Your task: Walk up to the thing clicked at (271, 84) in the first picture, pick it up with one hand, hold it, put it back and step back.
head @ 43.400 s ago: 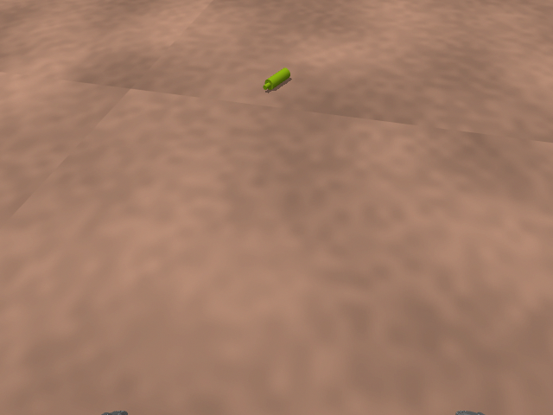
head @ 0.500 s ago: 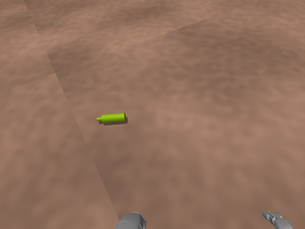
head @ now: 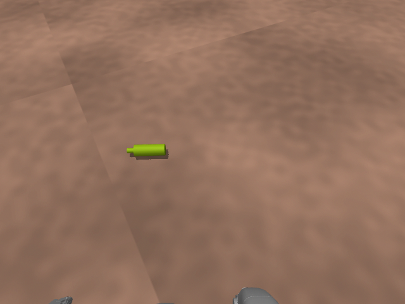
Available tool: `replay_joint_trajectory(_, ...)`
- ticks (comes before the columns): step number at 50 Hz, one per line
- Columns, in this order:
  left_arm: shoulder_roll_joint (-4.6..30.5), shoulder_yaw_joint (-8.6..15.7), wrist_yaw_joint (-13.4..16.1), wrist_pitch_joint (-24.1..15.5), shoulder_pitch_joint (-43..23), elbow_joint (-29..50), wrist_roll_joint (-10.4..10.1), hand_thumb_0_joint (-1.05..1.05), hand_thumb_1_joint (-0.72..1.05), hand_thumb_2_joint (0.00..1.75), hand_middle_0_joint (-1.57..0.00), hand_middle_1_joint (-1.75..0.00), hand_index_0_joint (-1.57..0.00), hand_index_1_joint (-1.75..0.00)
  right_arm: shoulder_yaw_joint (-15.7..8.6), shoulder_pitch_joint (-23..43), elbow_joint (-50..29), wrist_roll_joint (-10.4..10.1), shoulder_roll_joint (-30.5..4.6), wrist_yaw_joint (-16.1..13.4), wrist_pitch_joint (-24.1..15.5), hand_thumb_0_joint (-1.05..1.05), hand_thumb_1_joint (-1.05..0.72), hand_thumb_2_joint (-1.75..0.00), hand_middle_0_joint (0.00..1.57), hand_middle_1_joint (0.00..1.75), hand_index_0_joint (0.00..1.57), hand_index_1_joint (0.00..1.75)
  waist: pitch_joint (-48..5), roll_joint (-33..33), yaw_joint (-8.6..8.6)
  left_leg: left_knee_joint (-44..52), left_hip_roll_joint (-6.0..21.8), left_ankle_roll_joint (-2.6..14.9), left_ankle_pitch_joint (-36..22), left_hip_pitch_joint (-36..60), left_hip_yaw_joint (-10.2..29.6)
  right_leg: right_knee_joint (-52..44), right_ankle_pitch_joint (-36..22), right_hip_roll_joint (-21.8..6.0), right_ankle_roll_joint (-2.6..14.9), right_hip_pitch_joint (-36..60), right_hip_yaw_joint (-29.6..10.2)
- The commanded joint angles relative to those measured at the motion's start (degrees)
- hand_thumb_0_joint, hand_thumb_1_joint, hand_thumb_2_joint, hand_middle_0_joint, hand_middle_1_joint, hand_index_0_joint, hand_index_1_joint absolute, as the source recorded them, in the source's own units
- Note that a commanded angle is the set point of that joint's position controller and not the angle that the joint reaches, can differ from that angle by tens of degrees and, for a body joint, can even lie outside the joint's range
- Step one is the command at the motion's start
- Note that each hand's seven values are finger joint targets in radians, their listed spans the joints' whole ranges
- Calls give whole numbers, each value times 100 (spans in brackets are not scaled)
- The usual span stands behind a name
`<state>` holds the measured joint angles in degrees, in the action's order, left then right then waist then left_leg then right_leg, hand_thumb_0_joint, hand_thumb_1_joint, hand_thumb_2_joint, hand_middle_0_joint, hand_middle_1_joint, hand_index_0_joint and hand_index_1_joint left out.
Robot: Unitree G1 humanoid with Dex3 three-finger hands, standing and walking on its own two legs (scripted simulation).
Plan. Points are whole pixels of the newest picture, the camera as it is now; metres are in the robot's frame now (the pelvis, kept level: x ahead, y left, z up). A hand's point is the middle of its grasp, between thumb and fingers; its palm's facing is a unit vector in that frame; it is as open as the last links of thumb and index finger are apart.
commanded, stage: step back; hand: left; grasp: from above
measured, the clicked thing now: (146, 150) +1.02 +0.35 -0.73
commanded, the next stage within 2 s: stand in 0.32 s
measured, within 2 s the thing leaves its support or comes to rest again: neither
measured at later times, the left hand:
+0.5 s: hand out of the picture +0.13 +0.27 -0.15, palm faces +0.03 -0.94 -0.33, open 7.4 cm
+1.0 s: hand out of the picture +0.10 +0.26 -0.14, palm faces +0.00 -0.93 -0.35, open 7.4 cm
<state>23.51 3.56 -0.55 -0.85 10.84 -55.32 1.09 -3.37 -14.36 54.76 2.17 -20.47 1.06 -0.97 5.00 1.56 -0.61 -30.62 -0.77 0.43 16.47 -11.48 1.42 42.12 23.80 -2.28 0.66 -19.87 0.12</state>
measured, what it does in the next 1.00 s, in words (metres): steps on the spot: right foot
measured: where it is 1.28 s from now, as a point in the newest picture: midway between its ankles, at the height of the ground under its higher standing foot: outside the picture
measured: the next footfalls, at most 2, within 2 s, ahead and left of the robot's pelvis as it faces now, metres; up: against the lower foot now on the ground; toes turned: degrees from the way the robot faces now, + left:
right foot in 0.04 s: +0.10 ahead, -0.13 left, +0.00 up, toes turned -2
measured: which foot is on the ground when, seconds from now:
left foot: down 0.00-1.00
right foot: up 0.00-0.02, down 0.04-1.00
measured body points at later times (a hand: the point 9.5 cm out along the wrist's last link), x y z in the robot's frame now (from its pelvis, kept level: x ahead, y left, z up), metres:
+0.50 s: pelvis +0.04 +0.01 +0.01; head +0.06 +0.02 +0.45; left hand +0.13 +0.32 -0.13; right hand +0.14 -0.28 -0.12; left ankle +0.02 +0.13 -0.73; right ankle +0.06 -0.13 -0.73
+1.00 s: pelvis +0.03 +0.00 +0.01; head +0.04 +0.00 +0.46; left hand +0.10 +0.31 -0.11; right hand +0.13 -0.29 -0.12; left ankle +0.02 +0.13 -0.73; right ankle +0.06 -0.13 -0.73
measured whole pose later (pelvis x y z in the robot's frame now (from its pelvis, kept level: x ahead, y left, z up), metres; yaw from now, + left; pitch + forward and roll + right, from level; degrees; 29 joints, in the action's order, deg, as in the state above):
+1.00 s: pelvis +0.03 +0.00 +0.01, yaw +1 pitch -3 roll +0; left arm 20.2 -0.1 -0.1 -1.0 5.6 -65.2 0.7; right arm -0.6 -4.6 64.3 0.6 -19.4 0.6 -0.2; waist 3.7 -0.2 0.6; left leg -17.8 0.7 -1.1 11.1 -3.6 0.9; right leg 19.0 8.4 -2.3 -1.3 -7.4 1.5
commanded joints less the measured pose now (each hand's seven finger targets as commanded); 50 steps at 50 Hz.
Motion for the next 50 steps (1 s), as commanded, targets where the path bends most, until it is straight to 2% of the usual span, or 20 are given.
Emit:
replay_joint_trajectory(1,822,247,144,-210,326,87,-14,0,90,90,-20,-30,-20,-30,-186,772,-481,-141,-1183,-109,-7,0,-90,-90,20,30,20,30,-484,-936,405,133,844,578,-933,-870,682,-1602,-1336,283,-20,1440,285)
replay_joint_trajectory(2,959,293,189,-239,468,35,8,0,90,90,-20,-30,-20,-30,-84,708,-470,-188,-918,-130,15,0,-90,-90,20,30,20,30,-663,-525,489,-358,659,362,-799,-1011,625,-1839,-1645,25,5,1845,-148)
replay_joint_trajectory(3,1335,367,229,-279,371,85,88,0,90,90,-20,-30,-20,-30,-11,605,-511,-242,-728,-154,9,0,-90,-90,20,30,20,30,-765,374,415,-1039,106,123,-242,-1442,546,-2131,-1752,-775,275,1955,-1438)
replay_joint_trajectory(4,1585,376,233,-276,-16,215,82,0,90,90,-20,-30,-20,-30,-4,374,-430,-214,-707,-195,68,0,-90,-90,20,30,20,30,-664,696,283,-1487,-156,-8,1388,-1368,504,-2671,-921,-1733,742,1312,-2524)
replay_joint_trajectory(5,1713,363,201,-252,-619,358,95,0,90,90,-20,-30,-20,-30,-158,190,-205,-154,-1114,-223,131,0,-90,-90,20,30,20,30,-443,554,137,-2007,74,-40,1801,-729,450,-2707,-36,-2067,1250,237,-2760)
replay_joint_trajectory(6,1526,332,185,-242,-893,442,80,0,90,90,-20,-30,-20,-30,-183,-11,-45,-152,-1208,-216,134,0,-90,-90,20,30,20,30,-239,456,2,-1893,195,-73,1673,-518,431,-2559,-98,-1898,1275,-23,-2503)
replay_joint_trajectory(8,1253,261,180,-250,-842,403,56,0,90,90,-20,-30,-20,-30,-132,177,54,-179,-1146,-184,101,0,-90,-90,20,30,20,30,-185,553,69,-1612,142,7,1393,-770,481,-2372,-813,-1399,942,271,-1695)
replay_joint_trajectory(12,1210,261,168,-234,-677,223,19,0,90,90,-20,-30,-20,-30,-66,239,159,-137,-1004,-189,15,0,-90,-90,20,30,20,30,-599,817,129,-497,160,-54,893,-501,37,-1691,-2825,-1167,766,893,-1053)
replay_joint_trajectory(14,1161,251,163,-171,-876,238,-46,0,90,90,-20,-30,-20,-30,-94,8,323,-94,-978,-216,-43,0,-90,-90,20,30,20,30,-844,806,-70,635,157,-64,-564,65,-40,-1196,-3536,-978,501,995,-664)
replay_joint_trajectory(15,1047,220,166,-143,-921,287,-74,0,90,90,-20,-30,-20,-30,-157,-4,387,-70,-1119,-237,-56,0,-90,-90,20,30,20,30,-926,480,-47,660,348,9,-1574,339,225,-908,-3403,-808,320,862,-490)
replay_joint_trajectory(16,648,58,139,-112,-496,134,-199,0,90,90,-20,-30,-20,-30,-138,302,214,-62,-1379,-227,-163,0,-90,-90,20,30,20,30,-1062,-97,140,1048,1005,184,-2411,756,1102,-724,-2717,-333,66,613,-257)
replay_joint_trajectory(17,582,23,136,-65,-459,38,-249,0,90,90,-20,-30,-20,-30,-132,881,128,-74,-1586,-205,-208,0,-90,-90,20,30,20,30,-841,-281,361,938,1250,388,-1990,354,1346,-1155,-1657,-97,-19,683,-149)
replay_joint_trajectory(18,689,17,131,-38,-562,-25,-229,0,90,90,-20,-30,-20,-30,-130,1153,124,-95,-1575,-186,-202,0,-90,-90,20,30,20,30,-737,-439,389,900,1261,436,-1502,-152,1340,-1405,-1280,-181,-26,1126,-228)
replay_joint_trajectory(20,802,20,103,-106,-848,-144,-115,0,90,90,-20,-30,-20,-30,-45,1065,246,-168,-1210,-160,-169,0,-90,-90,20,30,20,30,-833,-225,189,925,858,169,-1605,10,679,-1594,-2192,-432,67,1513,-415)
replay_joint_trajectory(23,760,-29,96,-125,-759,-249,-115,0,90,90,-20,-30,-20,-30,-19,937,393,-167,-1263,-189,-211,0,-90,-90,20,30,20,30,-943,-604,137,871,864,46,-2862,520,537,-1559,-2982,-454,104,1518,-306)
replay_joint_trajectory(30,797,-109,99,-102,-925,-455,-83,0,90,90,-20,-30,-20,-30,2,1187,483,-199,-1184,-188,-141,0,-90,-90,20,30,20,30,-827,-371,95,1247,863,48,-2508,608,410,-2017,-2885,-477,34,1705,-274)
replay_joint_trajectory(34,793,-145,91,-102,-902,-547,-68,0,90,90,-20,-30,-20,-30,14,1275,530,-190,-1140,-166,-110,0,-90,-90,20,30,20,30,-600,-284,91,1476,819,37,-1834,527,393,-2277,-2395,-480,11,1574,-304)
replay_joint_trajectory(41,825,-154,105,-165,-878,-591,-52,0,90,90,-20,-30,-20,-30,15,1339,556,-187,-1142,-131,-112,0,-90,-90,20,30,20,30,-806,-144,65,1476,842,41,-2025,793,351,-2393,-2777,-560,-4,1643,-305)
replay_joint_trajectory(45,866,-157,100,-142,-907,-598,-46,0,90,90,-20,-30,-20,-30,36,1308,588,-166,-1138,-114,-75,0,-90,-90,20,30,20,30,-529,-178,55,1655,763,-2,-1123,488,344,-2584,-1961,-530,-25,1486,-346)
replay_joint_trajectory(50,898,-160,89,-156,-813,-634,-45,0,90,90,-20,-30,-20,-30,39,1273,649,-168,-1115,-82,-60,0,-90,-90,20,30,20,30,-527,-74,81,1646,774,12,-925,549,374,-2670,-1642,-532,7,1352,-391)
